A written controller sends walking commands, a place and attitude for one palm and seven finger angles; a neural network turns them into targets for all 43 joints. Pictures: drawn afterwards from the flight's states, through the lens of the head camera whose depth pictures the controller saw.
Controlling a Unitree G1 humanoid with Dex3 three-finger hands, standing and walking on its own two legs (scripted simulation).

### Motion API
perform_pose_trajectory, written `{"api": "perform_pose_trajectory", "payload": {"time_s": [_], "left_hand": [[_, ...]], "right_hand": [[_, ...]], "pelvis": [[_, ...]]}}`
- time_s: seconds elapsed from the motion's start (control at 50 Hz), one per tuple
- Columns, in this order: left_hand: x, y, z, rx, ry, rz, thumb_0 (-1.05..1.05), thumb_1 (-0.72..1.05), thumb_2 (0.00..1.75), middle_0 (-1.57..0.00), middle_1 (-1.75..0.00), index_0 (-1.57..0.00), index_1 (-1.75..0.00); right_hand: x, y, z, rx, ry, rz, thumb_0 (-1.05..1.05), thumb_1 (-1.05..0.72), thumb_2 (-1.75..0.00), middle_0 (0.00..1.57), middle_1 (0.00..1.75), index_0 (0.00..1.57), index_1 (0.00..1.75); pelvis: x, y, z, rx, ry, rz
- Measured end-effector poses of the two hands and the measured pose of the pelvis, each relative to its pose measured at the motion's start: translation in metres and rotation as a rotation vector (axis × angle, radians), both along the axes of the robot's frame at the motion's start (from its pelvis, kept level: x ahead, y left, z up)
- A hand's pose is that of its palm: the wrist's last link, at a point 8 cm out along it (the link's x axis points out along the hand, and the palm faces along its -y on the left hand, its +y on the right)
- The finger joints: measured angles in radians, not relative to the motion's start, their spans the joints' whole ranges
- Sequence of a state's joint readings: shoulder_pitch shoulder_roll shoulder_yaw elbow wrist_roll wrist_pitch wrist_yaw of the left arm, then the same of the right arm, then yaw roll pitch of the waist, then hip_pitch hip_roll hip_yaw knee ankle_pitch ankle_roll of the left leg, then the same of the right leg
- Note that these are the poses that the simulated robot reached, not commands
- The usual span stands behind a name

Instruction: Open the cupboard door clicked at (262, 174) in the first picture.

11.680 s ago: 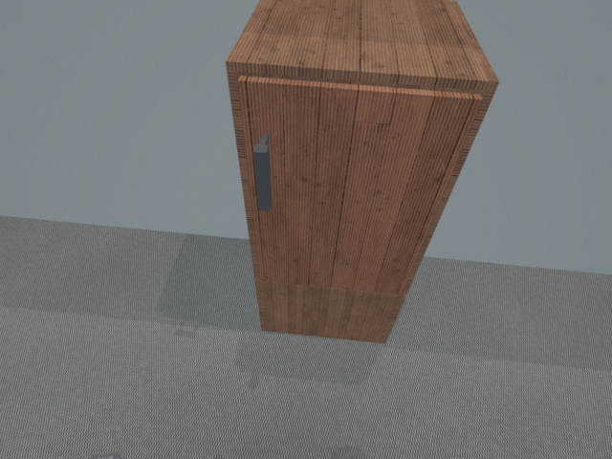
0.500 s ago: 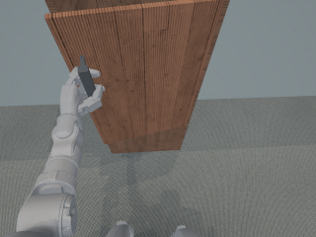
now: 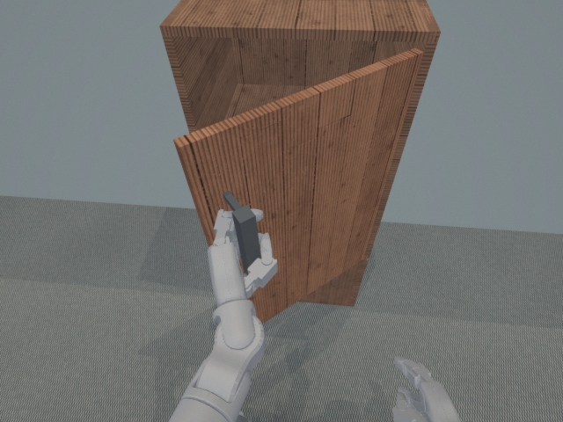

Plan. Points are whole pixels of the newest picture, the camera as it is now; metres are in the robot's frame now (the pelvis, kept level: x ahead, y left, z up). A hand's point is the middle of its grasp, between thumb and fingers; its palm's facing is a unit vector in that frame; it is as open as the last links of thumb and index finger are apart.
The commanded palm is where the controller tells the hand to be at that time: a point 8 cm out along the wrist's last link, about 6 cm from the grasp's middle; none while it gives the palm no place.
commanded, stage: pull the door open along its arc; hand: left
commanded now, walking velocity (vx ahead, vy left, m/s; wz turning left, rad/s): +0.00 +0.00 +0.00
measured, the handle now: (242, 235) +0.37 +0.08 +0.06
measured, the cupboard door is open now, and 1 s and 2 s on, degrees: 40 41 46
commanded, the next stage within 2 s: open thumb and fingers to let go in 0.06 s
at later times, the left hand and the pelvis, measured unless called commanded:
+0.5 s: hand (274, 265) +0.32 +0.03 +0.06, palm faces +0.29 -0.96 -0.02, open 8.5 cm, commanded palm +0.27 +0.07 +0.06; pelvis +0.01 -0.02 +0.00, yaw +1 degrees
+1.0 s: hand (272, 270) +0.32 +0.03 +0.06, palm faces +0.23 -0.97 -0.02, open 14.9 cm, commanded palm +0.27 +0.07 +0.06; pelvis +0.01 +0.00 +0.00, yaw +0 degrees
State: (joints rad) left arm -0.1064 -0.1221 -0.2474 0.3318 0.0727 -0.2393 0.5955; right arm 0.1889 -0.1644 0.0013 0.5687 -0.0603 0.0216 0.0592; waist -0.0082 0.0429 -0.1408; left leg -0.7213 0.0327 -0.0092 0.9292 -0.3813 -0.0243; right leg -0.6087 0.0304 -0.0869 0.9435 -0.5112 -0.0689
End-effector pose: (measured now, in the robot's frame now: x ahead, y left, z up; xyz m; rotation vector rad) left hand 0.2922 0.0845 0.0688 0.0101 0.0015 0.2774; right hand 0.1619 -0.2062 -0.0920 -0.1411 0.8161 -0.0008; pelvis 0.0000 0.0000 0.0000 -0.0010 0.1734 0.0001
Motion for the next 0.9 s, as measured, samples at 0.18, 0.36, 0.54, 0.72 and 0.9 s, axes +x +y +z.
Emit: {"api": "perform_pose_trajectory", "payload": {"time_s": [0.18, 0.36, 0.54, 0.72, 0.9], "left_hand": [[-0.024, -0.024, 0.002, 0.013, 0.031, -0.073, -0.02, 0.65, 0.75, -0.34, -1.33, -0.37, -1.34], [-0.004, -0.015, -0.001, 0.002, 0.041, 0.022, -0.01, 0.56, 0.76, -0.37, -1.32, -0.42, -1.32], [-0.008, -0.009, -0.007, -0.004, 0.047, 0.019, 0.00, 0.13, 0.57, -0.35, -1.27, -0.39, -1.27], [-0.008, -0.006, -0.010, 0.002, 0.039, -0.001, 0.00, -0.34, 0.37, -0.31, -1.18, -0.34, -1.17], [-0.008, -0.007, -0.009, 0.006, 0.044, -0.030, -0.01, -0.48, 0.31, -0.25, -0.86, -0.28, -0.85]], "right_hand": [[0.001, -0.015, 0.006, 0.007, -0.039, 0.004, 0.01, -0.90, -0.90, 0.20, 0.30, 0.20, 0.30], [0.000, -0.033, -0.004, -0.028, 0.006, 0.005, 0.01, -0.90, -0.90, 0.20, 0.30, 0.20, 0.30], [-0.005, -0.037, -0.009, -0.031, 0.046, -0.015, 0.01, -0.90, -0.90, 0.20, 0.30, 0.20, 0.30], [-0.002, -0.027, -0.011, -0.027, 0.033, -0.025, 0.01, -0.90, -0.90, 0.20, 0.30, 0.20, 0.30], [0.002, -0.012, -0.007, -0.013, -0.002, -0.016, 0.01, -0.90, -0.90, 0.20, 0.30, 0.20, 0.30]], "pelvis": [[0.001, -0.016, 0.005, 0.014, -0.039, 0.008], [0.002, -0.024, 0.004, 0.028, -0.010, 0.015], [0.009, -0.023, 0.003, 0.032, 0.006, 0.010], [0.010, -0.015, 0.000, 0.024, 0.016, 0.008], [0.009, -0.007, -0.002, 0.015, 0.012, 0.004]]}}
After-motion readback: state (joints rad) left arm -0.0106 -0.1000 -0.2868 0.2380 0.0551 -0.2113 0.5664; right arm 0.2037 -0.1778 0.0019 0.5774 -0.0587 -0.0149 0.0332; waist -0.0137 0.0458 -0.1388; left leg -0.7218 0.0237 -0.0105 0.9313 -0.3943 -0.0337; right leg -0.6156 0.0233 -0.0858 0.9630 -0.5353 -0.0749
